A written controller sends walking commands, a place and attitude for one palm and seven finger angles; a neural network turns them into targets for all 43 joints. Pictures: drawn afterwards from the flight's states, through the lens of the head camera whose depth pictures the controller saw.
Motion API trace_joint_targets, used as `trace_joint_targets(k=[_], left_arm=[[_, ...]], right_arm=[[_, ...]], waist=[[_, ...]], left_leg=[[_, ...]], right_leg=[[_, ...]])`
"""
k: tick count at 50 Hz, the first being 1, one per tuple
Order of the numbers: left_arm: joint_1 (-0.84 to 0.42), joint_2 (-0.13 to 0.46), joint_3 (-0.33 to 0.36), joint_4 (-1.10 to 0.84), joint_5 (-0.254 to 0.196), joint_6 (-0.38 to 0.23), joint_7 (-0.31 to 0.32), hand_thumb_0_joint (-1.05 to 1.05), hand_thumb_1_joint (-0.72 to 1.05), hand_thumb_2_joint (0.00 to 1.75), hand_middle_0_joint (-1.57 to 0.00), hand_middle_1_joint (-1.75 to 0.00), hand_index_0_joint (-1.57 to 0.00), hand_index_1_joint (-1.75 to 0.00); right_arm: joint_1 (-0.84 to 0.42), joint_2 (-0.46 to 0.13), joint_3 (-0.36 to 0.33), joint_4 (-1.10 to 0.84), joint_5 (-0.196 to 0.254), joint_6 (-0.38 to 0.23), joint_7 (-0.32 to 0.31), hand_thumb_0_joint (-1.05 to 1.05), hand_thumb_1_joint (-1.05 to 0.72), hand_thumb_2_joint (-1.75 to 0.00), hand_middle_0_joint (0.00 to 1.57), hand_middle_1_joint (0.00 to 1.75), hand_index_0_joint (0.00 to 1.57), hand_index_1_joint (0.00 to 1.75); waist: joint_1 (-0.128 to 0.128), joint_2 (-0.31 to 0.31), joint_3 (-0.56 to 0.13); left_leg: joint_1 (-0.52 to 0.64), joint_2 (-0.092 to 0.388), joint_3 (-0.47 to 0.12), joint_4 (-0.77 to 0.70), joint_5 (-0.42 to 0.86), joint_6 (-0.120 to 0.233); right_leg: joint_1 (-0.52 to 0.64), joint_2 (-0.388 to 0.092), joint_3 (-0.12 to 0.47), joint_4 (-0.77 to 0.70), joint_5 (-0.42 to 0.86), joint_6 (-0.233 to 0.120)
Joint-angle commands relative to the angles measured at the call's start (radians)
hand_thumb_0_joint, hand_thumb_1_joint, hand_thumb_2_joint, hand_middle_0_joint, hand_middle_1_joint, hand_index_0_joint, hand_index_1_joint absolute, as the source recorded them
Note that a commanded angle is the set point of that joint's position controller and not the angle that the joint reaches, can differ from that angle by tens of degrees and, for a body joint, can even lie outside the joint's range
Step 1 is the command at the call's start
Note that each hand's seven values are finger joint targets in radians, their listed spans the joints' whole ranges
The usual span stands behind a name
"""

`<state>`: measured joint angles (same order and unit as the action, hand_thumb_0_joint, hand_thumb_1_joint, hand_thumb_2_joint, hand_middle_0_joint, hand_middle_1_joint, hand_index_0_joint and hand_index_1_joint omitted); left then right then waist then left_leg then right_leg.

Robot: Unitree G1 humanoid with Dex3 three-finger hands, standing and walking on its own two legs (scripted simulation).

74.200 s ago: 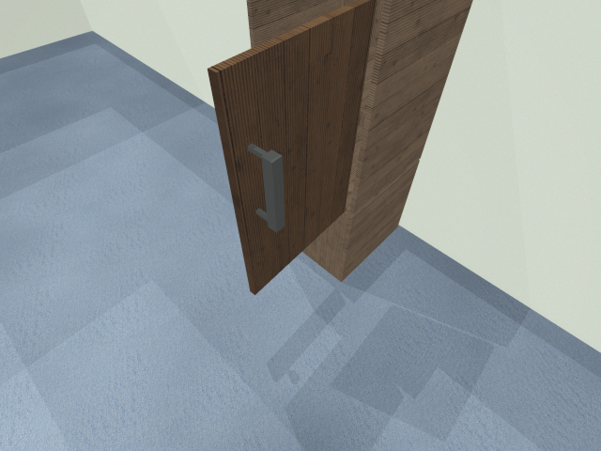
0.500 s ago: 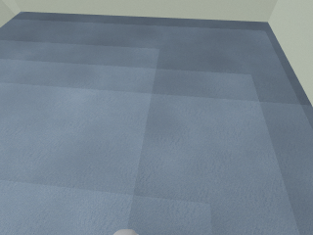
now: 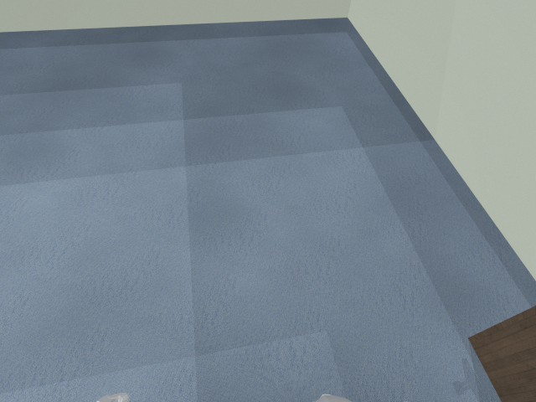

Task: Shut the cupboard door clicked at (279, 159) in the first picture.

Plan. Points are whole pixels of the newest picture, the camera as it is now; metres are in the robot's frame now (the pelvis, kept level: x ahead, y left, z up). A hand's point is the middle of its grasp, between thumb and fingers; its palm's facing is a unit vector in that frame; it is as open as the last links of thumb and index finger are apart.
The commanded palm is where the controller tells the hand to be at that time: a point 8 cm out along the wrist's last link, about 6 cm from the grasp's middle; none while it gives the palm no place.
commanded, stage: turn to face it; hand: left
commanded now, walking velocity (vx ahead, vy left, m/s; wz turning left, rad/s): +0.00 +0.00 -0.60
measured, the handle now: out of the picture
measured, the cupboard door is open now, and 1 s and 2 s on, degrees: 4 4 4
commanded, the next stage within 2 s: take the last steps up to it in 2.00 s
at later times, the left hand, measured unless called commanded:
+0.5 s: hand (175, 381) +0.17 +0.18 -0.18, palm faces -0.25 -0.95 -0.19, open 7.4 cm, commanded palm none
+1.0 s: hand (214, 352) +0.21 +0.11 -0.17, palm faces -0.53 -0.81 -0.24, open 7.4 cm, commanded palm none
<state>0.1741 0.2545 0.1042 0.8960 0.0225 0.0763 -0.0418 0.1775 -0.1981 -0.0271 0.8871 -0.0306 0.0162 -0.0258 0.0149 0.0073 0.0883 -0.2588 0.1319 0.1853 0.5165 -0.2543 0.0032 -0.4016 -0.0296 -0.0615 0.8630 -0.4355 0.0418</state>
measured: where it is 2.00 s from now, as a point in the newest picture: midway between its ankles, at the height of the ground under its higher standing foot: outside the picture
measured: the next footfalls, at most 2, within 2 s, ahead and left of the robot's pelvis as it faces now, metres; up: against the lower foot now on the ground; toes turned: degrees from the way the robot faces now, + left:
right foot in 0.10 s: +0.03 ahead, -0.14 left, +0.00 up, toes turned -9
left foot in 0.46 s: +0.12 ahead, +0.11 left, +0.00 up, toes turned -12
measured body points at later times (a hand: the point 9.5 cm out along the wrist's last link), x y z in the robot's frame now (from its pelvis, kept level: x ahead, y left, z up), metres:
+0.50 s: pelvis +0.03 +0.01 -0.02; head +0.08 +0.01 +0.43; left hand +0.18 +0.23 -0.17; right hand +0.04 -0.27 -0.14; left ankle +0.08 +0.12 -0.74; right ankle -0.02 -0.12 -0.72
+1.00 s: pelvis +0.03 -0.01 -0.01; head +0.08 -0.05 +0.44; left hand +0.24 +0.15 -0.15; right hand -0.04 -0.29 -0.15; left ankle +0.11 +0.10 -0.69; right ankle -0.04 -0.11 -0.74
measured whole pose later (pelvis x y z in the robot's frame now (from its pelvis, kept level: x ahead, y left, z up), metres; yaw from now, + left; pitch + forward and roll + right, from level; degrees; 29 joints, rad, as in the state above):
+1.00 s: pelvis +0.03 -0.01 -0.01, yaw -34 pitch +1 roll +0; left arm 0.19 0.22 0.06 0.89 0.02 0.05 -0.01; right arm 0.16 -0.26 -0.06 0.87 -0.01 0.06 -0.02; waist 0.00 0.01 0.10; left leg -0.47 0.07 0.05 0.95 -0.44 -0.08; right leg -0.27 0.01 0.03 0.55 -0.31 -0.01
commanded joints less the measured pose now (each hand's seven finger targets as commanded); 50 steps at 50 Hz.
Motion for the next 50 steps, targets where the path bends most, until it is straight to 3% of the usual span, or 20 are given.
trace_joint_targets(k=[1, 3, 5, 6, 7, 11, 17, 20, 21, 22, 23, 25, 28, 33, 37, 38, 39, 40, 45, 50], left_arm=[[-0.018, 0.035, -0.007, -0.095, 0.002, -0.031, 0.003, 0.00, 0.90, 0.90, -0.20, -0.30, -0.20, -0.30], [0.050, 0.069, 0.000, -0.077, 0.002, -0.041, 0.007, 0.00, 0.90, 0.90, -0.20, -0.30, -0.20, -0.30], [0.149, 0.246, 0.030, -0.053, 0.013, -0.065, 0.032, 0.00, 0.90, 0.90, -0.20, -0.30, -0.20, -0.30], [0.180, 0.260, 0.029, -0.048, 0.000, -0.058, 0.044, 0.00, 0.90, 0.90, -0.20, -0.30, -0.20, -0.30], [0.131, 0.227, 0.032, -0.052, 0.003, -0.061, 0.055, 0.00, 0.90, 0.90, -0.20, -0.30, -0.20, -0.30], [-0.002, 0.164, 0.009, -0.098, 0.003, -0.056, 0.057, 0.00, 0.90, 0.90, -0.20, -0.30, -0.20, -0.30], [0.004, 0.188, 0.021, -0.095, 0.008, -0.048, 0.048, 0.00, 0.90, 0.90, -0.20, -0.30, -0.20, -0.30], [-0.030, 0.173, 0.020, -0.094, 0.001, -0.040, 0.046, 0.00, 0.90, 0.90, -0.20, -0.30, -0.20, -0.30], [-0.043, 0.145, 0.015, -0.107, -0.007, -0.034, 0.044, 0.00, 0.90, 0.90, -0.20, -0.30, -0.20, -0.30], [-0.013, 0.079, 0.004, -0.123, -0.015, -0.028, 0.035, 0.00, 0.90, 0.90, -0.20, -0.30, -0.20, -0.30], [-0.013, 0.067, -0.004, -0.144, -0.012, -0.033, 0.029, 0.00, 0.90, 0.90, -0.20, -0.30, -0.20, -0.30], [-0.045, 0.097, 0.007, -0.128, 0.004, -0.028, 0.020, 0.00, 0.90, 0.90, -0.20, -0.30, -0.20, -0.30], [-0.040, 0.062, 0.002, -0.112, -0.003, -0.015, -0.002, 0.00, 0.90, 0.90, -0.20, -0.30, -0.20, -0.30], [-0.072, 0.037, -0.009, -0.122, -0.004, -0.019, -0.006, 0.00, 0.90, 0.90, -0.20, -0.30, -0.20, -0.30], [0.015, 0.064, -0.005, -0.096, -0.002, -0.035, 0.000, 0.00, 0.90, 0.90, -0.20, -0.30, -0.20, -0.30], [0.086, 0.119, 0.006, -0.077, 0.002, -0.045, 0.007, 0.00, 0.90, 0.90, -0.20, -0.30, -0.20, -0.30], [0.118, 0.229, 0.025, -0.063, 0.012, -0.057, 0.022, 0.00, 0.90, 0.90, -0.20, -0.30, -0.20, -0.30], [0.161, 0.262, 0.028, -0.053, -0.002, -0.055, 0.034, 0.00, 0.90, 0.90, -0.20, -0.30, -0.20, -0.30], [-0.004, 0.167, 0.013, -0.092, 0.005, -0.054, 0.054, 0.00, 0.90, 0.90, -0.20, -0.30, -0.20, -0.30], [0.011, 0.189, 0.020, -0.082, 0.009, -0.049, 0.047, 0.00, 0.90, 0.90, -0.20, -0.30, -0.20, -0.30]], right_arm=[[0.063, -0.225, -0.069, -0.039, -0.002, -0.009, -0.005, 0.00, -0.90, -0.90, 0.20, 0.30, 0.20, 0.30], [0.042, -0.226, -0.072, -0.048, 0.006, -0.005, 0.001, 0.00, -0.90, -0.90, 0.20, 0.30, 0.20, 0.30], [-0.015, -0.108, -0.046, -0.119, 0.015, -0.001, 0.016, 0.00, -0.90, -0.90, 0.20, 0.30, 0.20, 0.30], [-0.058, -0.132, -0.044, -0.131, 0.013, 0.012, 0.004, 0.00, -0.90, -0.90, 0.20, 0.30, 0.20, 0.30], [-0.053, -0.128, -0.045, -0.119, 0.017, 0.008, -0.005, 0.00, -0.90, -0.90, 0.20, 0.30, 0.20, 0.30], [0.000, -0.131, -0.045, -0.074, 0.015, 0.013, 0.006, 0.00, -0.90, -0.90, 0.20, 0.30, 0.20, 0.30], [0.007, -0.115, -0.042, -0.089, 0.022, 0.006, 0.004, 0.00, -0.90, -0.90, 0.20, 0.30, 0.20, 0.30], [0.085, -0.119, -0.042, -0.069, 0.026, -0.006, -0.005, 0.00, -0.90, -0.90, 0.20, 0.30, 0.20, 0.30], [0.135, -0.150, -0.045, -0.057, 0.022, -0.017, -0.008, 0.00, -0.90, -0.90, 0.20, 0.30, 0.20, 0.30], [0.157, -0.243, -0.058, -0.055, 0.006, -0.027, -0.012, 0.00, -0.90, -0.90, 0.20, 0.30, 0.20, 0.30], [0.175, -0.294, -0.064, -0.070, 0.001, -0.024, -0.016, 0.00, -0.90, -0.90, 0.20, 0.30, 0.20, 0.30], [0.116, -0.247, -0.049, -0.080, -0.005, -0.028, -0.021, 0.00, -0.90, -0.90, 0.20, 0.30, 0.20, 0.30], [0.031, -0.212, -0.043, -0.101, -0.007, -0.019, -0.020, 0.00, -0.90, -0.90, 0.20, 0.30, 0.20, 0.30], [0.087, -0.231, -0.059, -0.063, -0.004, -0.012, -0.013, 0.00, -0.90, -0.90, 0.20, 0.30, 0.20, 0.30], [0.055, -0.245, -0.073, -0.066, 0.005, -0.002, -0.001, 0.00, -0.90, -0.90, 0.20, 0.30, 0.20, 0.30], [0.041, -0.220, -0.073, -0.077, 0.014, -0.001, 0.004, 0.00, -0.90, -0.90, 0.20, 0.30, 0.20, 0.30], [0.005, -0.136, -0.055, -0.123, 0.020, 0.001, 0.010, 0.00, -0.90, -0.90, 0.20, 0.30, 0.20, 0.30], [-0.040, -0.152, -0.047, -0.148, 0.016, 0.013, 0.005, 0.00, -0.90, -0.90, 0.20, 0.30, 0.20, 0.30], [-0.018, -0.138, -0.044, -0.093, 0.018, 0.009, 0.003, 0.00, -0.90, -0.90, 0.20, 0.30, 0.20, 0.30], [-0.019, -0.119, -0.042, -0.101, 0.024, 0.006, 0.004, 0.00, -0.90, -0.90, 0.20, 0.30, 0.20, 0.30]], waist=[[-0.037, 0.210, -0.142], [0.006, 0.147, -0.164], [0.066, -0.296, -0.161], [0.084, -0.208, -0.153], [0.051, -0.285, -0.162], [-0.011, -0.149, -0.152], [-0.003, -0.164, -0.126], [-0.045, -0.152, -0.134], [-0.066, -0.086, -0.148], [-0.059, 0.192, -0.167], [-0.064, 0.298, -0.159], [-0.042, 0.215, -0.123], [-0.015, 0.184, -0.095], [-0.050, 0.218, -0.133], [-0.003, 0.168, -0.157], [0.031, 0.046, -0.187], [0.054, -0.278, -0.156], [0.084, -0.234, -0.151], [-0.009, -0.166, -0.150], [-0.001, -0.163, -0.133]], left_leg=[[0.134, 0.227, -0.117, -0.072, 0.386, 0.112], [0.046, 0.187, -0.064, 0.057, 0.304, 0.045], [-0.359, -0.049, 0.009, 0.476, -0.369, -0.074], [-0.390, -0.038, -0.142, 0.599, -0.374, -0.067], [-0.448, -0.033, -0.180, 0.656, -0.333, -0.071], [-0.301, -0.033, -0.166, 0.575, -0.166, -0.091], [-0.194, -0.085, -0.144, 0.305, -0.171, -0.083], [-0.005, -0.103, -0.145, 0.030, -0.030, -0.070], [0.108, -0.056, -0.188, -0.108, 0.036, -0.052], [0.212, 0.164, -0.420, -0.196, 0.136, 0.032], [0.185, 0.352, -0.562, -0.228, 0.249, 0.151], [0.088, 0.315, -0.494, -0.212, 0.286, 0.173], [0.077, 0.207, -0.251, -0.174, 0.310, 0.131], [0.133, 0.219, -0.163, -0.119, 0.370, 0.127], [0.051, 0.194, -0.082, 0.039, 0.283, 0.051], [-0.043, 0.141, -0.047, 0.178, 0.152, -0.003], [-0.318, -0.014, 0.024, 0.388, -0.311, -0.070], [-0.358, -0.039, -0.101, 0.550, -0.391, -0.074], [-0.300, -0.033, -0.168, 0.553, -0.194, -0.087], [-0.185, -0.089, -0.140, 0.303, -0.170, -0.081]], right_leg=[[0.063, 0.027, -0.043, -0.183, 0.049, -0.015], [0.235, 0.025, -0.039, -0.384, 0.232, -0.038], [0.447, -0.352, 0.454, -0.525, 0.714, -0.207], [0.405, -0.374, 0.444, -0.503, 0.772, -0.267], [0.431, -0.325, 0.458, -0.483, 0.781, -0.276], [0.289, -0.209, 0.277, -0.460, 0.682, -0.225], [0.231, -0.186, 0.363, -0.457, 0.566, -0.227], [0.128, -0.142, 0.389, -0.383, 0.519, -0.168], [0.046, -0.077, 0.338, -0.319, 0.413, -0.118], [-0.100, 0.067, 0.211, -0.143, 0.125, -0.052], [-0.158, 0.085, 0.092, 0.088, -0.202, -0.020], [-0.159, 0.023, 0.117, 0.308, -0.151, -0.009], [-0.107, 0.001, 0.055, 0.218, -0.066, 0.008], [-0.006, 0.025, -0.019, -0.029, -0.038, -0.003], [0.212, 0.047, -0.054, -0.357, 0.190, -0.030], [0.345, -0.034, 0.052, -0.475, 0.305, -0.062], [0.459, -0.289, 0.404, -0.540, 0.552, -0.168], [0.386, -0.383, 0.468, -0.523, 0.694, -0.258], [0.299, -0.207, 0.294, -0.447, 0.696, -0.232], [0.230, -0.188, 0.360, -0.445, 0.617, -0.227]])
